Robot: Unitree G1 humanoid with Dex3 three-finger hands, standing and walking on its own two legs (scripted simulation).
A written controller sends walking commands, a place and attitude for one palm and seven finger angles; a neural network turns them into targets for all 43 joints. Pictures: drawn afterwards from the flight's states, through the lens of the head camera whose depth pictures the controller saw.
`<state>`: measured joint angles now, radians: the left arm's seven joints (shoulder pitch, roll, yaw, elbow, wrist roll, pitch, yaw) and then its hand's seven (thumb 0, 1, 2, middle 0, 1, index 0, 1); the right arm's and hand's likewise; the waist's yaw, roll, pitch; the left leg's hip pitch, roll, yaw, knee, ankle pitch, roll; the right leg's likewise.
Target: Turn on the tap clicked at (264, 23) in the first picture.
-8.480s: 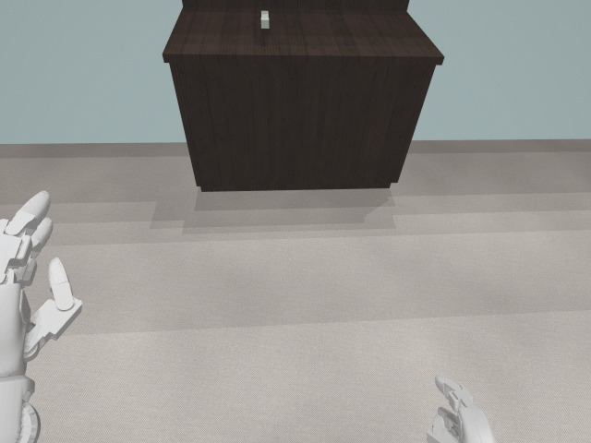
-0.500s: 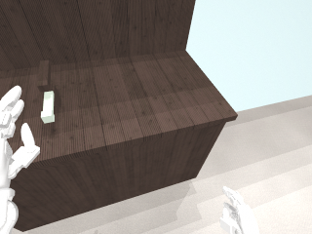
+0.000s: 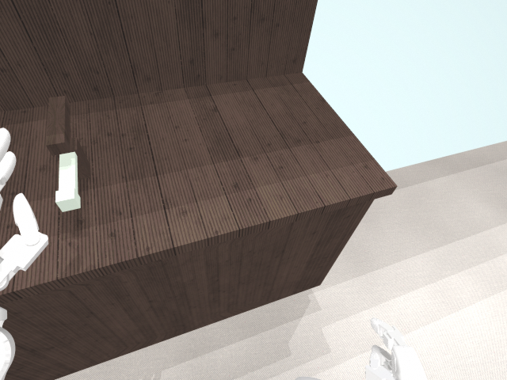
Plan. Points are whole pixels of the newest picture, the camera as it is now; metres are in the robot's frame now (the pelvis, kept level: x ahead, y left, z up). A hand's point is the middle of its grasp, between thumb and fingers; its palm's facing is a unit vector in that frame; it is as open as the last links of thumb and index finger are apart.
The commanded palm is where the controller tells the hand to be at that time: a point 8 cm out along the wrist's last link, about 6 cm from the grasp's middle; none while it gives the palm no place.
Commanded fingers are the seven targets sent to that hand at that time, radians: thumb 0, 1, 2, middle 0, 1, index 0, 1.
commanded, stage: come to a stop and stand still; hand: left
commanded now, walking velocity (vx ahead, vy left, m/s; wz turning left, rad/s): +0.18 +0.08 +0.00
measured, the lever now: (68, 199) +0.37 +0.34 +0.04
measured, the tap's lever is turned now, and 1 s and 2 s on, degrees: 0 0 0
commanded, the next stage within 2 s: look again from close up in 1.72 s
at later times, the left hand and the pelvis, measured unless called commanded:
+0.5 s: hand (40, 222) +0.23 +0.25 +0.19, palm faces +0.46 -0.82 -0.33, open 7.4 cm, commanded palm +0.17 +0.29 +0.19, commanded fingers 0.00 0.90 0.90 -0.20 -0.30 -0.20 -0.30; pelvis +0.02 +0.00 +0.00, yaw +1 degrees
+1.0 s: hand out of the picture +0.24 +0.34 +0.19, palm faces +0.43 -0.84 -0.34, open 7.4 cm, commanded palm +0.18 +0.36 +0.19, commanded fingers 0.00 0.90 0.90 -0.20 -0.30 -0.20 -0.30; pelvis +0.02 +0.08 +0.01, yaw -1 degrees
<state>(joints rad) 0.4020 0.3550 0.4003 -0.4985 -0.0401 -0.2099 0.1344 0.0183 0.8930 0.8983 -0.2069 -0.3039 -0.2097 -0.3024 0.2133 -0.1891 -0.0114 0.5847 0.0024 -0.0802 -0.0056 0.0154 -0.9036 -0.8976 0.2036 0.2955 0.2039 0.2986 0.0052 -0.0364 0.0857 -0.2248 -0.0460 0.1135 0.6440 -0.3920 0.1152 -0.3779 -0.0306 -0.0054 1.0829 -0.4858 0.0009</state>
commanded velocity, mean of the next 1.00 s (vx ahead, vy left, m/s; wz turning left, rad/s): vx -0.02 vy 0.00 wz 0.00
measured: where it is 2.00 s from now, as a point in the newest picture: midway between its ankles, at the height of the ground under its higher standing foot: outside the picture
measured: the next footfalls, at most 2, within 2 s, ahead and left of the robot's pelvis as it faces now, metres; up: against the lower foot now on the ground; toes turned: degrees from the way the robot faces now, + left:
right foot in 0.30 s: +0.13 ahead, -0.07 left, +0.00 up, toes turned +6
left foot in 0.54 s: +0.10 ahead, +0.14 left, +0.00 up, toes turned +0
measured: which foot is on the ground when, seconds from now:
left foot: down 0.00-0.32, up 0.34-0.52, down 0.54-1.00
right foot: up 0.00-0.28, down 0.30-1.00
